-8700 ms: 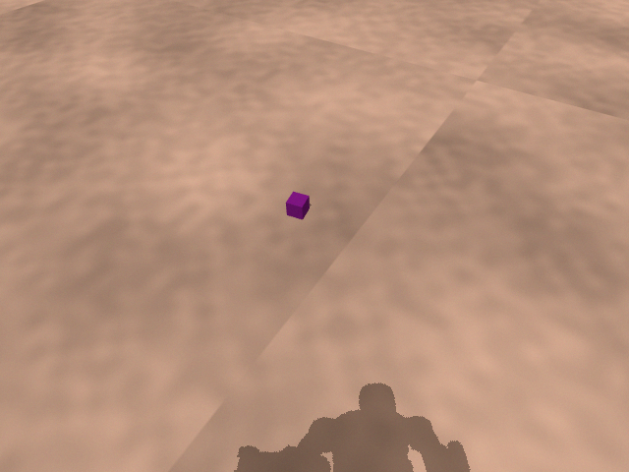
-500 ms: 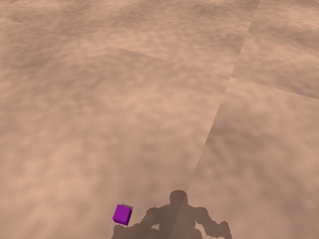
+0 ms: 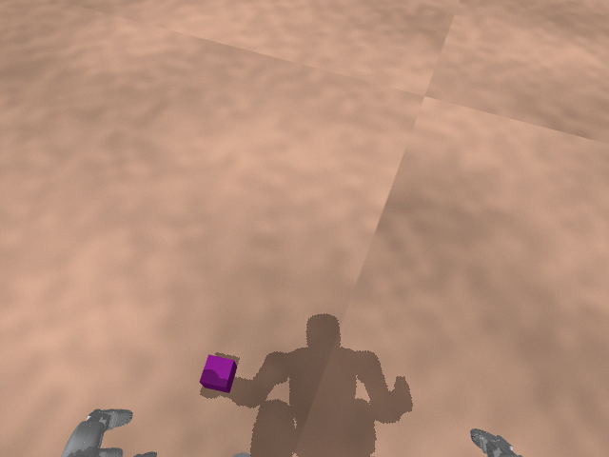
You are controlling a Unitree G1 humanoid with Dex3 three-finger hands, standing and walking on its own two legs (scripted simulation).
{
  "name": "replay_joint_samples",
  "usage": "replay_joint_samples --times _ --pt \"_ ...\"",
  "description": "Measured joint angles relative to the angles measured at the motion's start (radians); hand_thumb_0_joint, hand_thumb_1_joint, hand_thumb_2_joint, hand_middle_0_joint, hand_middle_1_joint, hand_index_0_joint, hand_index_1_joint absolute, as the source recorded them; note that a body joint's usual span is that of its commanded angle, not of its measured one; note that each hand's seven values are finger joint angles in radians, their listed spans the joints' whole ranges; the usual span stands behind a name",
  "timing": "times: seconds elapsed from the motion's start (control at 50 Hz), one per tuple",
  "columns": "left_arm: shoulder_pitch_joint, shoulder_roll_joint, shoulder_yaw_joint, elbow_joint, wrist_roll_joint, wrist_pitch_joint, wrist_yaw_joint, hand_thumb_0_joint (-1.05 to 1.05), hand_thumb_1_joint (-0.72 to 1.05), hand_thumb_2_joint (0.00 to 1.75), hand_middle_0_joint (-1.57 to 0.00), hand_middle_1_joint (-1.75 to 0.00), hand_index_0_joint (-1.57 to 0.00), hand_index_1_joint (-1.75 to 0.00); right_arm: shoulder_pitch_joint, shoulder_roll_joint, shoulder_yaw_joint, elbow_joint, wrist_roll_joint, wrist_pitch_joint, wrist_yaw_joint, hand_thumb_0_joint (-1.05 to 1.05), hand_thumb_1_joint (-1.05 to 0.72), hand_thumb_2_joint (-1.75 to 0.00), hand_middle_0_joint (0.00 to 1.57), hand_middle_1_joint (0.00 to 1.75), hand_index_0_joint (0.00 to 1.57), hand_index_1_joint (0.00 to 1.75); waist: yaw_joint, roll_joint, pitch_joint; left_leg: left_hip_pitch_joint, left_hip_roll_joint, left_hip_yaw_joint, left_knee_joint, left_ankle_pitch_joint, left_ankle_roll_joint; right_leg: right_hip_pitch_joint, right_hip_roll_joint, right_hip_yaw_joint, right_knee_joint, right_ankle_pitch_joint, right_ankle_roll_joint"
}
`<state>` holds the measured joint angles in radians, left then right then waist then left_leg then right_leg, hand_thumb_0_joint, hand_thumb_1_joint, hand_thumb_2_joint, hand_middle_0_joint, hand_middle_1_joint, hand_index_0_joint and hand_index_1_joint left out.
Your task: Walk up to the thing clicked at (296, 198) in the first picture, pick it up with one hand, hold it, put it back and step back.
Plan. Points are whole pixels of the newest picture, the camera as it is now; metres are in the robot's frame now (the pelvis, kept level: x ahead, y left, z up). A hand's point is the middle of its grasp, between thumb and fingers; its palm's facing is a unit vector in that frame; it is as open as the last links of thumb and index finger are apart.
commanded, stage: rise first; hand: left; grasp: from above
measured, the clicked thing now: (219, 374) +0.40 +0.23 -0.71
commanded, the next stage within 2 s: none
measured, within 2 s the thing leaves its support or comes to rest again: neither
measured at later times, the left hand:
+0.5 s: hand out of the picture +0.12 +0.27 -0.23, palm faces -0.21 -0.86 -0.47, open 14.0 cm
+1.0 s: hand (161, 417) +0.25 +0.30 -0.44, palm faces -0.52 -0.42 -0.74, open 13.9 cm
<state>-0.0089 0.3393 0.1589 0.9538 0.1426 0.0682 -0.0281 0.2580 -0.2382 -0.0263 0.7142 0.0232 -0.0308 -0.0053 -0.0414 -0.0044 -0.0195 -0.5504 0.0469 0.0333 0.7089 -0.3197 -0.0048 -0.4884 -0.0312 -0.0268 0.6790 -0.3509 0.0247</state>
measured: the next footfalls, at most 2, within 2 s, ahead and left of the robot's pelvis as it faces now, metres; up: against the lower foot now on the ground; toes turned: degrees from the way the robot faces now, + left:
none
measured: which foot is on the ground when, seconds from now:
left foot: down 0.00-1.00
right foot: down 0.00-1.00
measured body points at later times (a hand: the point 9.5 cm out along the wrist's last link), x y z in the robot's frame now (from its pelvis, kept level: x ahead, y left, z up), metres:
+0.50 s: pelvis -0.02 +0.00 -0.09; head +0.10 +0.02 +0.34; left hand +0.13 +0.31 -0.20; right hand +0.17 -0.25 -0.18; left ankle +0.02 +0.12 -0.72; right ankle -0.01 -0.14 -0.72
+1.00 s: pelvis -0.08 -0.01 -0.30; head +0.14 +0.02 +0.10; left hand +0.28 +0.32 -0.39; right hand +0.08 -0.28 -0.43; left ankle +0.01 +0.12 -0.72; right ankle -0.01 -0.14 -0.72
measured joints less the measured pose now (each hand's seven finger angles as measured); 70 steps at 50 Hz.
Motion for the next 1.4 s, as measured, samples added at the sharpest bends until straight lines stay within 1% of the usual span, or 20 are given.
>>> replay_joint_samples --times 0.1,0.2,0.28,0.36,0.42,0.48,0.54,0.66,0.76,0.92,1.02,1.12,1.3,1.4 --pt "0.056 -0.005 0.020 -0.076 0.031 0.020 0.003 0.00 -0.21 0.95 -0.14 -0.96 -0.14 -0.96 0.007 -0.007 -0.011 -0.052 -0.006 -0.022 0.004 0.01 -0.87 -0.89 0.20 0.30 0.21 0.30 0.000 0.005 -0.032 -0.134 0.005 -0.007 0.147 -0.065 0.001 -0.132 0.001 0.000 0.148 -0.067 0.001" --pt "0.123 -0.001 0.026 -0.200 0.053 0.021 -0.006 0.00 -0.40 0.99 -0.12 -1.02 -0.11 -1.03 -0.017 -0.012 -0.022 -0.086 -0.013 -0.049 -0.005 0.01 -0.87 -0.89 0.20 0.30 0.21 0.30 0.007 0.005 -0.050 -0.262 0.009 -0.017 0.289 -0.124 0.000 -0.257 0.001 -0.003 0.291 -0.129 0.001" --pt "0.168 0.001 0.020 -0.295 0.067 0.035 -0.013 -0.01 -0.47 1.01 -0.10 -1.04 -0.09 -1.05 -0.046 -0.010 -0.024 -0.108 -0.017 -0.066 -0.010 0.01 -0.86 -0.89 0.20 0.30 0.21 0.30 0.012 0.006 -0.062 -0.336 0.011 -0.027 0.366 -0.153 -0.001 -0.326 0.002 -0.009 0.366 -0.160 -0.001" --pt "0.202 0.004 0.013 -0.365 0.088 0.053 -0.020 -0.01 -0.50 1.02 -0.09 -1.05 -0.08 -1.06 -0.072 -0.005 -0.018 -0.129 -0.019 -0.082 -0.012 0.01 -0.86 -0.89 0.20 0.30 0.21 0.30 0.014 0.008 -0.076 -0.401 0.013 -0.038 0.427 -0.173 -0.002 -0.386 0.003 -0.016 0.423 -0.182 -0.002" --pt "0.221 0.009 0.010 -0.400 0.105 0.062 -0.023 -0.01 -0.51 1.01 -0.09 -1.05 -0.08 -1.06 -0.087 -0.002 -0.013 -0.145 -0.023 -0.094 -0.009 0.01 -0.86 -0.89 0.20 0.30 0.21 0.30 0.015 0.009 -0.091 -0.453 0.014 -0.044 0.473 -0.188 -0.003 -0.435 0.004 -0.019 0.469 -0.199 -0.003" --pt "0.207 0.023 0.006 -0.398 0.136 0.049 -0.023 -0.01 -0.51 1.00 -0.09 -1.05 -0.08 -1.06 -0.100 -0.005 -0.009 -0.159 -0.027 -0.111 -0.006 0.01 -0.86 -0.89 0.20 0.30 0.21 0.30 0.017 0.009 -0.107 -0.525 0.012 -0.050 0.534 -0.205 -0.003 -0.506 0.001 -0.021 0.533 -0.220 -0.005" --pt "0.162 0.044 0.008 -0.368 0.179 0.009 -0.024 -0.01 -0.51 1.00 -0.09 -1.04 -0.08 -1.06 -0.115 -0.012 -0.010 -0.168 -0.031 -0.131 0.000 0.01 -0.85 -0.88 0.20 0.30 0.21 0.30 0.019 0.009 -0.121 -0.625 0.011 -0.054 0.618 -0.228 -0.004 -0.606 -0.002 -0.021 0.623 -0.249 -0.006" --pt "0.035 0.098 0.007 -0.297 0.303 -0.124 -0.021 -0.01 -0.52 1.01 -0.09 -1.03 -0.08 -1.05 -0.152 -0.031 -0.019 -0.145 -0.032 -0.150 0.015 0.01 -0.84 -0.88 0.20 0.30 0.21 0.30 0.022 0.004 -0.153 -0.866 0.012 -0.060 0.823 -0.284 -0.004 -0.848 -0.003 -0.013 0.838 -0.314 -0.006" --pt "-0.082 0.143 0.023 -0.257 0.410 -0.221 -0.010 -0.01 -0.51 1.01 -0.09 -1.04 -0.08 -1.05 -0.182 -0.046 -0.030 -0.110 -0.034 -0.132 0.034 0.01 -0.84 -0.88 0.20 0.30 0.21 0.30 0.023 0.004 -0.163 -1.069 0.018 -0.069 0.997 -0.321 -0.004 -1.049 0.003 -0.008 1.015 -0.356 -0.007" --pt "-0.277 0.230 0.046 -0.170 0.557 -0.315 0.001 -0.01 -0.51 0.99 -0.09 -1.07 -0.10 -1.07 -0.203 -0.047 -0.040 -0.053 -0.048 -0.081 0.060 0.01 -0.88 -0.89 0.20 0.30 0.21 0.30 0.028 0.011 -0.129 -1.324 0.026 -0.094 1.218 -0.337 -0.003 -1.297 0.015 -0.014 1.234 -0.375 -0.009" --pt "-0.378 0.277 0.050 -0.107 0.629 -0.364 0.007 -0.01 -0.51 0.98 -0.10 -1.07 -0.11 -1.07 -0.190 -0.039 -0.033 -0.024 -0.059 -0.054 0.070 0.01 -0.90 -0.90 0.20 0.30 0.21 0.30 0.023 0.011 -0.104 -1.435 0.029 -0.110 1.317 -0.328 -0.002 -1.404 0.022 -0.019 1.329 -0.366 -0.008" --pt "-0.455 0.322 0.057 -0.042 0.699 -0.415 0.022 -0.01 -0.50 0.98 -0.10 -1.06 -0.12 -1.05 -0.169 -0.034 -0.019 -0.009 -0.068 -0.024 0.078 0.01 -0.91 -0.90 0.20 0.30 0.21 0.30 0.006 0.010 -0.081 -1.514 0.029 -0.126 1.393 -0.313 0.000 -1.476 0.026 -0.027 1.401 -0.352 -0.007" --pt "-0.562 0.391 0.061 0.085 0.810 -0.486 0.071 -0.01 -0.47 0.99 -0.08 -1.02 -0.10 -1.01 -0.144 -0.041 0.000 0.009 -0.093 0.010 0.094 0.01 -0.87 -0.89 0.20 0.30 0.21 0.30 -0.031 0.004 -0.058 -1.610 0.026 -0.151 1.492 -0.293 -0.001 -1.562 0.031 -0.040 1.493 -0.333 -0.007" --pt "-0.613 0.425 0.059 0.154 0.865 -0.517 0.101 -0.01 -0.46 1.00 -0.08 -0.99 -0.09 -0.99 -0.146 -0.049 0.008 0.020 -0.111 0.019 0.102 0.01 -0.86 -0.89 0.20 0.30 0.21 0.30 -0.047 -0.001 -0.048 -1.653 0.022 -0.165 1.537 -0.287 -0.004 -1.600 0.032 -0.049 1.536 -0.330 -0.008"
